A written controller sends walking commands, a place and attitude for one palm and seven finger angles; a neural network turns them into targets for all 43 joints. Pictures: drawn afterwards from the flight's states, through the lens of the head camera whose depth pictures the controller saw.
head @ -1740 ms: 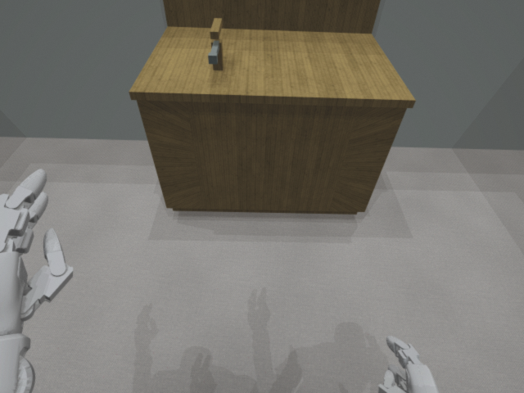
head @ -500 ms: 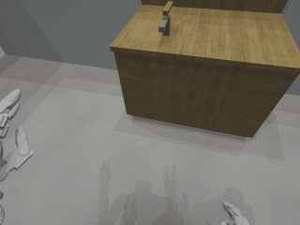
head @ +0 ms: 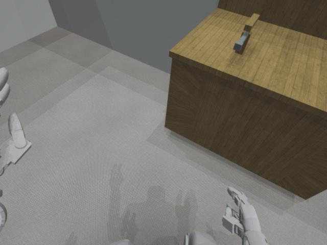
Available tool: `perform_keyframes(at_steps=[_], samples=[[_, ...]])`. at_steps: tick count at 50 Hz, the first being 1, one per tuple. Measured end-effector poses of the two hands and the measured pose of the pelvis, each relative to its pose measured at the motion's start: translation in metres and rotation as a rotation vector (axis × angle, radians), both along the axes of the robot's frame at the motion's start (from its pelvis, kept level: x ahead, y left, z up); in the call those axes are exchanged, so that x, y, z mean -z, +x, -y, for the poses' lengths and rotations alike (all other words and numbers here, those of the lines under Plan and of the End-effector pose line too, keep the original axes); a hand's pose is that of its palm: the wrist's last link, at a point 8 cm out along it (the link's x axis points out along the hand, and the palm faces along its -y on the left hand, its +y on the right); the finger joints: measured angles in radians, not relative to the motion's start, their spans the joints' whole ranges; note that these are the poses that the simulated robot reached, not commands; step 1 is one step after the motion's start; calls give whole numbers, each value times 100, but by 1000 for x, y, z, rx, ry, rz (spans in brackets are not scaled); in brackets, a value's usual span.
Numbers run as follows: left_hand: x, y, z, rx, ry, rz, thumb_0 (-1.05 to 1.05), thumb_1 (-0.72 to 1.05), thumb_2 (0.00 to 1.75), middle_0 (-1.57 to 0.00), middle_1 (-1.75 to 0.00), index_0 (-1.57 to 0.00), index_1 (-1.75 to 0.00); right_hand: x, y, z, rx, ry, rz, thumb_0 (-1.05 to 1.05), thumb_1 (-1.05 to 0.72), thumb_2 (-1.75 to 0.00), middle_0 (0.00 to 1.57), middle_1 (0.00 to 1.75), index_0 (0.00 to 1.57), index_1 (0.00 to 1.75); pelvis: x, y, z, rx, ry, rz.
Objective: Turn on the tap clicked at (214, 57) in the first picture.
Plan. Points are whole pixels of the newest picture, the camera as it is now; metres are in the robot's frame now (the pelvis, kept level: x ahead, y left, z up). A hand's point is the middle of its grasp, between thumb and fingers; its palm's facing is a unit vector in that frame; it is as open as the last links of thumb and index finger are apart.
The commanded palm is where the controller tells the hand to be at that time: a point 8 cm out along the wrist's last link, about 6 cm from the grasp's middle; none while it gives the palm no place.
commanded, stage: walk to a spot facing it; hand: left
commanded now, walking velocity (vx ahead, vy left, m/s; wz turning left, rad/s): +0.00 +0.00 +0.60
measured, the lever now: (238, 46) +0.84 -0.29 +0.05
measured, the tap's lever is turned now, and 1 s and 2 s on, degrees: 0 0 0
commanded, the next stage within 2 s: turn to face it in 1.78 s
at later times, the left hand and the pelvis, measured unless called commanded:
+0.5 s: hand (26, 176) +0.19 +0.21 +0.19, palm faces +0.60 -0.69 -0.42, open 7.4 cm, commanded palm +0.12 +0.25 +0.20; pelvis +0.05 -0.07 +0.01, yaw +18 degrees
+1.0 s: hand out of the picture +0.04 +0.24 +0.19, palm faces +0.80 -0.40 -0.45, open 7.4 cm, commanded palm -0.01 +0.24 +0.20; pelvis +0.01 -0.08 +0.01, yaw +35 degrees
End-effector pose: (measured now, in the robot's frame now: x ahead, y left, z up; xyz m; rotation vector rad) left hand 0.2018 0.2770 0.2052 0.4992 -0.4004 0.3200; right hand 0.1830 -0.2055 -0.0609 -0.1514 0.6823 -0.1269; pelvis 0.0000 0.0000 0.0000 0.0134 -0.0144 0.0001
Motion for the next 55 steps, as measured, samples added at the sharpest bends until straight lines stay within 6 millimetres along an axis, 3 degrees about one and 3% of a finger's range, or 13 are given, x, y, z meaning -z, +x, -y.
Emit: perform_keyframes(at_steps=[3, 7, 11, 15, 19, 24, 29, 32, 35, 39, 43, 49, 55], samples=[[-11, -7, 7, -1, 4, -9, 2, 89, 90, -21, -30, -21, -30, 1, 2, -14, -46, 42, -39, 1, -91, -90, 20, 30, 20, 30, -9, 12, 7, -29, -24, -12], [-24, -23, 13, -66, 36, -46, 2, 89, 90, -21, -30, -21, -30, 8, 5, -13, -107, 59, -105, 1, -90, -90, 21, 30, 20, 30, -17, 29, 20, -76, -49, -17], [-20, -33, 16, -201, 46, -90, 2, 89, 90, -21, -30, -21, -30, 24, 17, 6, -168, 49, -146, 1, -90, -90, 21, 30, 20, 30, -14, 45, 39, -124, -49, -3], [0, -34, 25, -312, -9, -107, 2, 89, 90, -21, -30, -21, -30, 41, 43, 35, -228, -5, -150, 1, -90, -90, 21, 30, 20, 30, -3, 50, 56, -188, -21, 16], [14, -39, 35, -338, -89, -160, 2, 89, 90, -21, -30, -21, -30, 28, 68, 60, -223, -75, -130, 1, -91, -90, 21, 30, 20, 30, -9, 50, 63, -239, 9, 30], [1, -57, 39, -321, -52, -125, 2, 89, 90, -22, -30, -22, -31, -6, 94, 72, -215, -157, -45, 1, -91, -90, 20, 30, 20, 30, -15, 51, 67, -298, 20, 13], [-11, -90, 18, -380, -14, -1, 2, 89, 90, -22, -30, -22, -31, -24, 111, 55, -279, -226, 20, 1, -91, -90, 20, 30, 19, 29, -9, 46, 58, -354, -6, -10], [-3, -110, 1, -425, -42, 46, 2, 89, 90, -22, -30, -22, -31, -24, 112, 32, -313, -218, 44, 1, -91, -90, 20, 30, 19, 29, -2, 38, 50, -377, 2, -3], [3, -125, -8, -462, -59, 23, 2, 89, 90, -21, -30, -21, -30, -23, 102, 1, -387, -156, 36, 1, -91, -90, 20, 30, 19, 29, -8, 31, 50, -428, -34, 9], [-2, -148, 1, -476, -76, -7, 2, 89, 90, -21, -30, -21, -30, -20, 82, -36, -500, -57, -6, 1, -91, -90, 20, 30, 19, 29, -18, 24, 54, -484, -70, 11], [-11, -177, 16, -517, -60, -48, 2, 89, 90, -21, -30, -21, -30, -10, 66, -57, -592, 1, -50, 1, -91, -90, 21, 30, 20, 30, -22, 18, 61, -532, -80, 6], [-8, -215, 29, -691, -40, -122, 2, 89, 90, -21, -30, -21, -30, 12, 63, -60, -693, 28, -99, 1, -90, -90, 21, 30, 20, 30, -16, 16, 81, -596, -53, -7], [6, -236, 45, -789, -135, -117, 2, 89, 90, -21, -30, -21, -30, 21, 79, -41, -755, -73, -141, 1, -90, -90, 21, 30, 20, 30, -17, 11, 90, -694, -9, -4]])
